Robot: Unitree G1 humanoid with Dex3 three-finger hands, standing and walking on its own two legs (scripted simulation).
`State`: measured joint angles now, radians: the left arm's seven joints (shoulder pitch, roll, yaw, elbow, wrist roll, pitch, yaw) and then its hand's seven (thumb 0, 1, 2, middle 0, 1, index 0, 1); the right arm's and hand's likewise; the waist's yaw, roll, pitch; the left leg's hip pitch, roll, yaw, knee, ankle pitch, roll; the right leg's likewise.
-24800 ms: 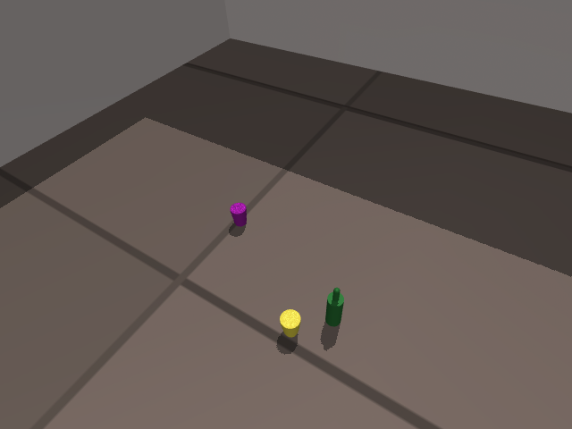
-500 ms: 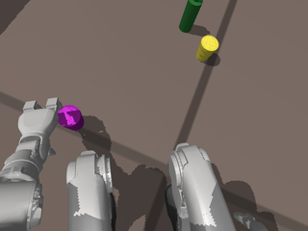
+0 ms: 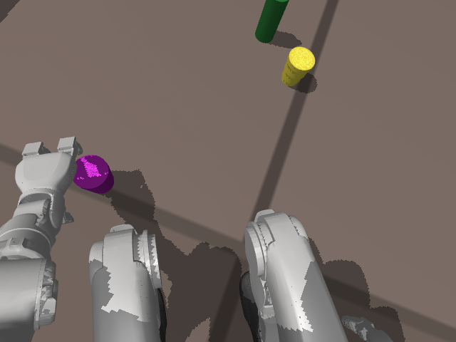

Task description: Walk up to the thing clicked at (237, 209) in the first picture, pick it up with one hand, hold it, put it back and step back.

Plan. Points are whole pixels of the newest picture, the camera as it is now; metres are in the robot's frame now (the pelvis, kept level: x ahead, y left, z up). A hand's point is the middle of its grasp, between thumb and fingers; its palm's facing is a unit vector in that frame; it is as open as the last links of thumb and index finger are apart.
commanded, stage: rise first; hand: left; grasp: from above
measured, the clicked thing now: (96, 177) +0.46 +0.26 -0.28
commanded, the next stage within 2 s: approach in 1.12 s
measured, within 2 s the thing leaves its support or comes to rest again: neither
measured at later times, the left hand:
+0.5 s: hand (59, 182) +0.42 +0.29 -0.18, palm faces -0.45 -0.08 -0.89, open 14.1 cm
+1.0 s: hand (59, 184) +0.42 +0.29 -0.17, palm faces -0.45 -0.08 -0.89, open 14.1 cm
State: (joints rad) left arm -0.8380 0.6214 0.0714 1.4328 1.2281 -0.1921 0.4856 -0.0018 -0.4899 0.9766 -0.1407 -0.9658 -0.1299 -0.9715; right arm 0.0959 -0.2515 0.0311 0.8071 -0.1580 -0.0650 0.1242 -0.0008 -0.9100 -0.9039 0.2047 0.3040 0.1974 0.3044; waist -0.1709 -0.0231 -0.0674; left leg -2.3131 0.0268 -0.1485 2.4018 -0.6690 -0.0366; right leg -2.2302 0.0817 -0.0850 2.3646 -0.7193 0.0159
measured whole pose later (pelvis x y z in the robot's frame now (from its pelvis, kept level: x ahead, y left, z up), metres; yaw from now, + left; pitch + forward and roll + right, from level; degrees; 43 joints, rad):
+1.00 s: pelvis +0.00 +0.00 +0.00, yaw -1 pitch +33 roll -7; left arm -0.87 0.65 0.06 1.46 1.22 -0.17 0.46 0.00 -0.53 1.00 -0.12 -0.99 -0.11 -1.00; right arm 0.12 -0.26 0.06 0.79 -0.15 -0.07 0.13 0.00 -0.91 -0.90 0.20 0.30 0.20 0.30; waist -0.19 -0.02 -0.07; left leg -2.31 0.03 -0.16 2.39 -0.66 -0.03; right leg -2.22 0.08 -0.09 2.34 -0.70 0.02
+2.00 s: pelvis +0.00 +0.00 -0.01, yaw -1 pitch +32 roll -6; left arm -0.94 0.62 0.02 1.56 1.18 -0.14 0.50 0.00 -0.50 1.01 -0.10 -1.08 -0.11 -1.07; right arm 0.15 -0.26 0.10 0.80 -0.18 -0.12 0.18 0.00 -0.91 -0.90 0.20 0.30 0.20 0.30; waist -0.24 -0.02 -0.03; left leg -2.34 0.03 -0.17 2.44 -0.67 -0.04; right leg -2.25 0.09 -0.10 2.39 -0.70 0.02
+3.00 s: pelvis +0.00 +0.01 -0.02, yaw -6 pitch +28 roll -11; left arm -0.98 0.79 0.08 1.76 1.23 -0.18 0.70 0.00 -0.46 0.99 -0.09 -1.08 -0.10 -1.07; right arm 0.09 -0.30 0.21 0.79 -0.27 -0.27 0.31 0.00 -0.91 -0.91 0.20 0.30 0.19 0.30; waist -0.32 -0.09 0.10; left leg -2.34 0.04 -0.25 2.53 -0.71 -0.04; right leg -2.23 0.12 -0.17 2.41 -0.71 0.04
